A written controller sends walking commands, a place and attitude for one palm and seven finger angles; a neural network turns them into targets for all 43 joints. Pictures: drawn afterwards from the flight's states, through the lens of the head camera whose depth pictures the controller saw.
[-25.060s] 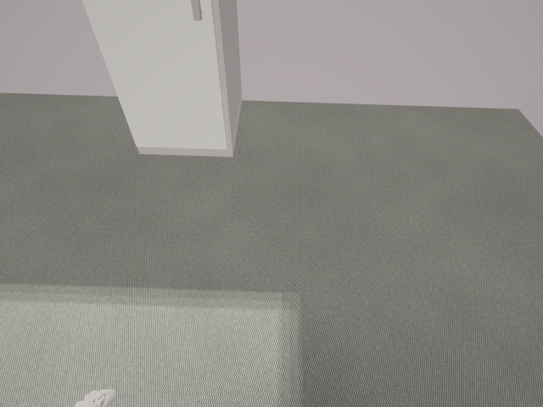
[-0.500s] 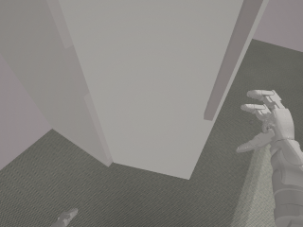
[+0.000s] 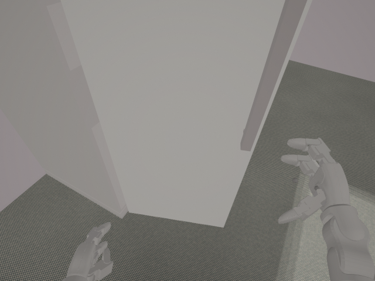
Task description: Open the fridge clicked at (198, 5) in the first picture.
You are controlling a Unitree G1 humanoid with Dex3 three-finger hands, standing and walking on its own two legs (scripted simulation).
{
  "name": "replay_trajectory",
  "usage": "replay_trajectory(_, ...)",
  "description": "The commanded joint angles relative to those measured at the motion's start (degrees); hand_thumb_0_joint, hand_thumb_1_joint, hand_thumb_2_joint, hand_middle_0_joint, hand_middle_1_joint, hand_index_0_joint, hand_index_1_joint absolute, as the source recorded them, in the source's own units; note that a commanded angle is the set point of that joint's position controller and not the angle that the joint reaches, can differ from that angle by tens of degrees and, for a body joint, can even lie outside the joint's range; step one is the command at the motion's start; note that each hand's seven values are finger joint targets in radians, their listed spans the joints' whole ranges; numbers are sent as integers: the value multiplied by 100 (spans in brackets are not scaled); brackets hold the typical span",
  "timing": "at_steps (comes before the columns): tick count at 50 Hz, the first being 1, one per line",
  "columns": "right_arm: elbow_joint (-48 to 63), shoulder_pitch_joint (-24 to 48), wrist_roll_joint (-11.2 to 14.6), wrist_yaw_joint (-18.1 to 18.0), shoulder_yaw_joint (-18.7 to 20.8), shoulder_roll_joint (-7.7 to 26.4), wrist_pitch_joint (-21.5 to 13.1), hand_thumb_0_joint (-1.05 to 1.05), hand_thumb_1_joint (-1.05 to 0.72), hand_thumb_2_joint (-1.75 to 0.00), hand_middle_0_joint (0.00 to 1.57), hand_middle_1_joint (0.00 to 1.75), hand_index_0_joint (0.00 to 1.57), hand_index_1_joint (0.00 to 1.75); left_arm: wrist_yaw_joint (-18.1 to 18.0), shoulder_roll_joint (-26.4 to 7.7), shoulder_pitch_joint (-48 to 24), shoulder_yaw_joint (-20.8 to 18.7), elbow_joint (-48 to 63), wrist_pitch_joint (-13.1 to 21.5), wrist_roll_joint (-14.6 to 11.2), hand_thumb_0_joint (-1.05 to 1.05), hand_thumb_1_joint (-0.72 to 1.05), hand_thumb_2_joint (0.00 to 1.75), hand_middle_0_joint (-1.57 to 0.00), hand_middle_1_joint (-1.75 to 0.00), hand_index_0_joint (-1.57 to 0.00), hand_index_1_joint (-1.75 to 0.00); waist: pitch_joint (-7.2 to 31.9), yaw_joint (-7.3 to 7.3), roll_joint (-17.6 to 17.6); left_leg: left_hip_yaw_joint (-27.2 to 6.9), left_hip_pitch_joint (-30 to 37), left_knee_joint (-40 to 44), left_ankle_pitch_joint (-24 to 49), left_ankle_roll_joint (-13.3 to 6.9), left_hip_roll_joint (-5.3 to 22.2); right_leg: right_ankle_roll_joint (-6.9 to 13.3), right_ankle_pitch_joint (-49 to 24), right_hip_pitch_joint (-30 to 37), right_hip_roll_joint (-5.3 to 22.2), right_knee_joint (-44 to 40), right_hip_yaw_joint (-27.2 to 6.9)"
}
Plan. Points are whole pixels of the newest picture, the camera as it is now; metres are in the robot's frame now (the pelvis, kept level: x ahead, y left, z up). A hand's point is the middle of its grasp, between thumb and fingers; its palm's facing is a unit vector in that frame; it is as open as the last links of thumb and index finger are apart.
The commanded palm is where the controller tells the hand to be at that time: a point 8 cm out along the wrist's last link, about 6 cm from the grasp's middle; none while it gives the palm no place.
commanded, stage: draw the hand back to the body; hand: right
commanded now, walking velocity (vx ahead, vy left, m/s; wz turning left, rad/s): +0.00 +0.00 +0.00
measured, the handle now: (269, 67) +0.49 -0.15 +0.24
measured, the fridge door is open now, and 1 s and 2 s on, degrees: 70 70 70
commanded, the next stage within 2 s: step back with the hand held close in 1.68 s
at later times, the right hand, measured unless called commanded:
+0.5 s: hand (319, 184) +0.27 -0.22 +0.14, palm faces +0.27 +0.96 +0.00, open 14.7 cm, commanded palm +0.22 -0.26 +0.14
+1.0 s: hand (361, 204) +0.23 -0.26 +0.16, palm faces +0.41 +0.85 -0.32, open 11.9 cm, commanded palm +0.17 -0.29 +0.17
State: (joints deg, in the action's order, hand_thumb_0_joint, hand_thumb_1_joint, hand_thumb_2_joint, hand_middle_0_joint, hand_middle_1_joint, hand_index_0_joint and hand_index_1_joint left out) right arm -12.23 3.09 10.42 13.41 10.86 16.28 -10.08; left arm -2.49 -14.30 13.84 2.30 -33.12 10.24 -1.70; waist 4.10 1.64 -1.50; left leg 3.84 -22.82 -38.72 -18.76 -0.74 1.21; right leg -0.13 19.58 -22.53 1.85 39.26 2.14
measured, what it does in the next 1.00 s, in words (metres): stands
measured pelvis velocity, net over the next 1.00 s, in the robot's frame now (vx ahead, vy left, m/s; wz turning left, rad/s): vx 0.01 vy -0.01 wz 0.00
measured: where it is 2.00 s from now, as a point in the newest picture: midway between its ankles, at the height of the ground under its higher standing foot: outside the picture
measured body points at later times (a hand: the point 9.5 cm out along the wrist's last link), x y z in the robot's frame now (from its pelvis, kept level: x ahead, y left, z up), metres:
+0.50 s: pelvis +0.01 +0.01 +0.01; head -0.02 +0.02 +0.46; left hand +0.20 +0.22 -0.06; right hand +0.25 -0.27 +0.14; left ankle +0.01 +0.11 -0.72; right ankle +0.01 -0.12 -0.72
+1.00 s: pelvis +0.01 -0.01 +0.02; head -0.02 +0.01 +0.47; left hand +0.20 +0.21 -0.06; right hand +0.20 -0.31 +0.17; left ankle +0.01 +0.11 -0.72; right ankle +0.01 -0.12 -0.72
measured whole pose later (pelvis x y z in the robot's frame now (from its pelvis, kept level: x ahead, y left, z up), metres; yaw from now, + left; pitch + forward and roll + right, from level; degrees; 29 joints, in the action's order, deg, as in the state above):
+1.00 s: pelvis +0.01 -0.01 +0.02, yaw +0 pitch -5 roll +0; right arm 13.5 -18.6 3.5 -5.1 14.8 18.3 -3.0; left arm -4.9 -13.0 12.2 2.6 -38.4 9.0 0.9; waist -0.7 4.3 -2.2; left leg 3.6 -5.2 -23.7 -13.3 0.0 1.4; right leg 0.3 14.0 -4.8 0.8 23.9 2.6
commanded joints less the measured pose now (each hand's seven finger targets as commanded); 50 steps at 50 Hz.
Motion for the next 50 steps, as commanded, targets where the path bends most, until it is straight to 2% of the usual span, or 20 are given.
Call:
replay_trajectory(1,1515,1393,107,-27,402,1058,-298,0,55,-20,25,115,25,115,-125,-730,-411,-285,773,316,-19,0,90,90,-20,-30,-20,-30,814,-64,158,-265,506,628,1171,-11,-150,151,-863,255,-211,-550,-178)
replay_trajectory(5,1725,1746,106,-72,312,1025,-337,0,55,-20,25,115,25,115,-210,-723,-443,-256,700,419,-7,0,90,90,-20,-30,-20,-30,830,-132,9,-297,380,677,916,-10,-133,153,-714,343,-233,-532,-221)
replay_trajectory(6,1577,1909,1259,-619,1201,448,15,0,55,-20,25,115,25,115,-270,-552,-703,-257,614,486,-136,0,90,90,-20,-30,-20,-30,1093,334,377,-270,799,915,536,-53,-105,56,-494,205,-296,-678,-318)
replay_trajectory(7,1605,1674,1175,-856,857,285,205,0,55,-20,25,115,25,115,-305,-571,-788,-197,575,581,-107,0,90,90,-20,-30,-20,-30,928,261,551,-304,802,1057,321,-7,-103,74,-402,279,-252,-740,-302)
replay_trajectory(8,1773,1595,1024,-1118,881,334,381,0,55,-20,25,115,25,115,-314,-578,-764,-230,526,626,-104,0,90,90,-20,-30,-20,-30,1010,276,198,-286,779,1055,420,2,-66,87,-506,362,-252,-789,-264)
replay_trajectory(9,2010,1578,600,-1292,564,359,507,0,55,-20,25,115,25,115,-290,-598,-706,-206,498,628,-51,0,90,90,-20,-30,-20,-30,1072,202,-195,-244,757,959,646,-10,-64,103,-675,513,-245,-839,-242)
replay_trajectory(11,2232,1356,-31,-1450,142,364,677,0,55,-20,25,115,25,115,-224,-609,-607,-210,509,586,12,0,90,90,-20,-30,-20,-30,937,83,-440,-167,685,833,1059,-46,-75,132,-1050,664,-217,-852,-231)
replay_trajectory(12,2334,1248,-128,-1424,10,321,725,0,55,-20,25,115,25,115,-214,-634,-570,-218,537,565,28,0,90,90,-20,-30,-20,-30,958,45,-118,-144,767,829,1170,-42,-89,149,-1160,682,-187,-846,-258)
replay_trajectory(14,2614,1230,22,-1274,80,346,746,0,55,-20,25,115,25,115,-250,-627,-639,-212,562,558,37,0,90,90,-20,-30,-20,-30,992,67,-31,-170,885,898,1311,-29,-99,158,-1187,772,-197,-865,-223)
replay_trajectory(17,2537,721,373,-1099,799,763,810,0,55,-20,25,115,25,115,-331,-627,-739,-193,507,544,29,0,90,90,-20,-30,-20,-30,978,275,324,-212,1228,1026,1415,-20,-105,143,-1215,668,-196,-961,-181)
replay_trajectory(20,2709,333,448,-1090,895,667,977,0,55,-20,25,115,25,115,-310,-548,-833,-161,558,511,10,0,90,90,-20,-30,-20,-30,816,361,167,-183,1298,1059,1595,-15,-89,128,-1334,709,-215,-1078,-133)
replay_trajectory(22,2747,71,446,-1092,964,689,1113,0,55,-20,25,115,25,115,-298,-549,-872,-164,572,465,9,0,90,90,-20,-30,-20,-30,674,374,268,-189,1295,1131,1579,-3,-91,143,-1352,725,-203,-1098,-115)
replay_trajectory(25,3183,146,450,-1028,866,615,1207,0,55,-20,25,115,25,115,-307,-527,-914,-159,615,450,-10,0,90,90,-20,-30,-20,-30,614,306,-1,-177,1224,1179,1527,-10,-102,143,-1354,892,-199,-1152,-105)
replay_trajectory(27,3404,301,472,-968,716,547,1214,0,48,-24,25,111,25,111,-342,-533,-916,-144,608,488,-18,0,90,90,-20,-30,-20,-30,536,207,15,-158,1150,1235,1396,0,-113,149,-1283,978,-190,-1147,-133)
replay_trajectory(30,3572,158,517,-864,730,557,1215,0,37,-29,24,104,24,104,-390,-546,-901,-133,591,574,-19,0,90,90,-20,-30,-20,-30,512,232,-125,-130,1102,1243,1284,-9,-122,145,-1192,1065,-210,-1190,-183)
replay_trajectory(31,3480,-113,-319,-1370,1000,1714,947,0,33,-31,24,102,24,102,-386,-639,-837,-203,447,513,143,0,90,90,-20,-30,-20,-30,256,238,-30,-344,1159,1614,1120,34,-2,223,-1079,1087,-256,-1280,-106)
replay_trajectory(32,3169,-480,-363,-1556,1042,1485,881,0,30,-32,24,100,24,100,-376,-616,-818,-212,392,456,179,0,90,90,-20,-30,-20,-30,-13,222,146,-329,1107,1734,917,40,22,232,-959,985,-257,-1326,-97)
replay_trajectory(34,3393,-607,-475,-1669,559,1026,713,0,22,-36,24,96,24,96,-353,-533,-926,-165,477,362,172,0,90,90,-20,-30,-20,-30,-42,168,176,-282,1206,1752,861,58,21,252,-953,1249,-202,-1461,-91)
replay_trajectory(36,3573,-520,-562,-1775,574,1094,588,0,15,-39,24,92,24,92,-359,-521,-964,-160,472,298,177,0,90,90,-20,-30,-20,-30,13,168,-106,-273,1297,1823,788,48,-6,235,-934,1433,-197,-1579,-74)
replay_trajectory(50,3965,-1408,-722,-1933,1063,1286,278,0,-36,-64,22,62,22,62,-301,-503,-1020,-237,433,151,253,0,90,90,-20,-30,-20,-30,-65,287,-138,-148,1861,1925,1296,-2,-69,168,-1498,1707,-131,-1989,-120)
